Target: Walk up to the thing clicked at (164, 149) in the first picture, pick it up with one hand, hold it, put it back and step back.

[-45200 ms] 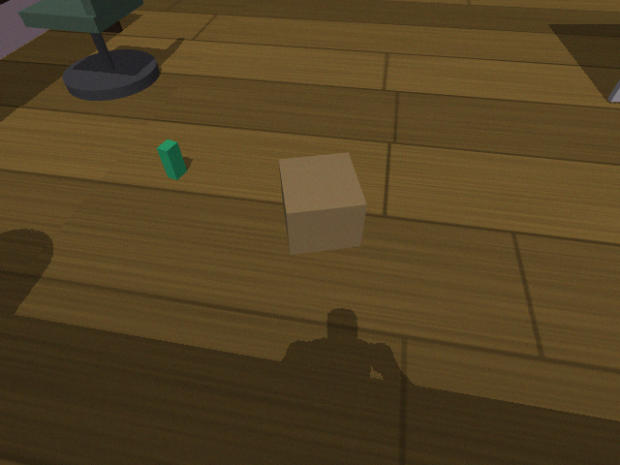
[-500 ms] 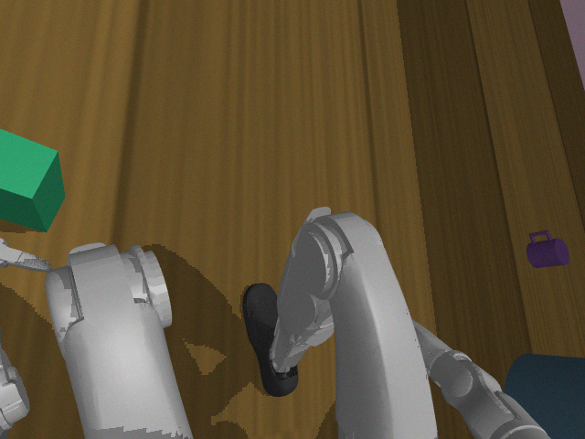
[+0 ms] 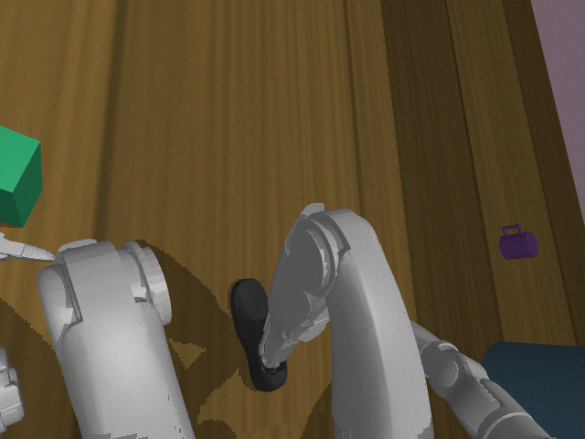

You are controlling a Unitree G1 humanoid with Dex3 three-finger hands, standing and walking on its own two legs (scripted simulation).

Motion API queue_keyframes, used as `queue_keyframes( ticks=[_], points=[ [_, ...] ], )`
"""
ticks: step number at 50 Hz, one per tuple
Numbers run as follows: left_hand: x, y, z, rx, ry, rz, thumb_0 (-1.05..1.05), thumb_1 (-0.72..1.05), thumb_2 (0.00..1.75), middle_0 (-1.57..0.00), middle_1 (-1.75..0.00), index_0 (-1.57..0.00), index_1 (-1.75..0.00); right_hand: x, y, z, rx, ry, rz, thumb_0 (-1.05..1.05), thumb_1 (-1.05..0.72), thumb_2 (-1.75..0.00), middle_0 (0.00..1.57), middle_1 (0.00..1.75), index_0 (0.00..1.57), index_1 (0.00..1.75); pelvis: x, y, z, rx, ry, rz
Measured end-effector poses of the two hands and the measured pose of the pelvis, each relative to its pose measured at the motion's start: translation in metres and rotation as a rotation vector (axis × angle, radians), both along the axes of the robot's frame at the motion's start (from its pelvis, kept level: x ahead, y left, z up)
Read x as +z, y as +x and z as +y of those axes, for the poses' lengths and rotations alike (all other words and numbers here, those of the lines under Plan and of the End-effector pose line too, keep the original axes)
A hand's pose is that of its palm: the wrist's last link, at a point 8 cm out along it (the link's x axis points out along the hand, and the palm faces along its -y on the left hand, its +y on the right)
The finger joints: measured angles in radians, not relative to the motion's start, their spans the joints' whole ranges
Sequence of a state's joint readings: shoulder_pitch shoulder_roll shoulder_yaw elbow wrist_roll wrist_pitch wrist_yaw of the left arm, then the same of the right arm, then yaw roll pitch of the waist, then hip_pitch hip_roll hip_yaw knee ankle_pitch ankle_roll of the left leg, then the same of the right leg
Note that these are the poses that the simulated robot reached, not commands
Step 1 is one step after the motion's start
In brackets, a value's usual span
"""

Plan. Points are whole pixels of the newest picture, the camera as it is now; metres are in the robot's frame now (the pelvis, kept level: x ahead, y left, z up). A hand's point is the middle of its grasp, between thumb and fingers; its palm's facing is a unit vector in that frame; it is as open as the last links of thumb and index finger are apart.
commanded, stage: rest palm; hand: left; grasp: from the side
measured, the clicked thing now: out of the picture +0.43 +0.27 -0.20
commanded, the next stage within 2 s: close in 0.34 s
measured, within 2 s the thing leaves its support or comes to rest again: neither
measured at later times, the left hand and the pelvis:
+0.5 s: hand out of the picture +0.40 +0.26 -0.19, palm faces +0.31 -0.95 +0.00, open 16.7 cm; pelvis +0.00 +0.00 +0.00, yaw -1 degrees
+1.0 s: hand out of the picture +0.41 +0.27 -0.19, palm faces +0.32 -0.95 +0.01, open 12.3 cm; pelvis +0.00 +0.00 +0.00, yaw -1 degrees
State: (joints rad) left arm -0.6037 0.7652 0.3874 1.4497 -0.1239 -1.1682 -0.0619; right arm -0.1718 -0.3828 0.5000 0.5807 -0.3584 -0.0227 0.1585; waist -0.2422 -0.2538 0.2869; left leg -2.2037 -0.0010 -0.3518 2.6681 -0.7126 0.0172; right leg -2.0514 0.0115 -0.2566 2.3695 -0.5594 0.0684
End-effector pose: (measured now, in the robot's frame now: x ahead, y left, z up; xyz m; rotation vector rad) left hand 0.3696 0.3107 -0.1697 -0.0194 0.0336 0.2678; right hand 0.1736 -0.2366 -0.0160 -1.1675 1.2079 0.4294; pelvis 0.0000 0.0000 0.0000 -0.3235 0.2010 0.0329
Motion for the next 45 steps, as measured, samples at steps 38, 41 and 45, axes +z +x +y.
queue_keyframes(
  ticks=[38,41,45],
  points=[
    [-0.016,0.003,0.0,0.046,0.015,0.014,-0.01,-0.13,0.38,-0.36,-0.35,-0.36,-0.35,0.003,-0.006,0.004,0.002,-0.036,0.04,0.0,-0.9,-0.9,0.21,0.3,0.2,0.3,0.001,-0.001,0.003,-0.019,-0.02,-0.012],
    [-0.015,0.005,-0.001,0.04,0.013,0.01,-0.01,-0.11,0.4,-0.4,-0.4,-0.42,-0.4,0.004,-0.007,0.003,-0.001,-0.037,0.041,0.0,-0.9,-0.89,0.21,0.3,0.2,0.3,0.001,-0.001,0.003,-0.02,-0.021,-0.012],
    [-0.015,0.006,-0.001,0.049,0.009,0.008,-0.02,-0.12,0.42,-0.44,-0.46,-0.49,-0.46,0.004,-0.008,0.003,-0.001,-0.038,0.041,0.0,-0.9,-0.89,0.21,0.3,0.2,0.3,0.001,-0.001,0.003,-0.021,-0.021,-0.012]
  ],
)
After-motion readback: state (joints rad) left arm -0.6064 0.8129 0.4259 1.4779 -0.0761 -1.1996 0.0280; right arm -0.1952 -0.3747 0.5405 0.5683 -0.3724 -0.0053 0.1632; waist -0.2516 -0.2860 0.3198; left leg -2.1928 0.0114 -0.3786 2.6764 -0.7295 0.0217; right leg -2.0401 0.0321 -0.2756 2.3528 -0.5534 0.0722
